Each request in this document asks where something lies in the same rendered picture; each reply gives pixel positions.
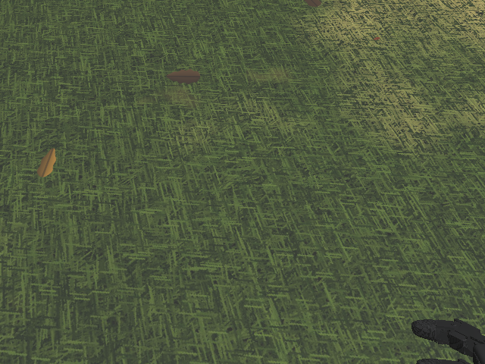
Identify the right robot hand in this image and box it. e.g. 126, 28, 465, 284
411, 318, 485, 364

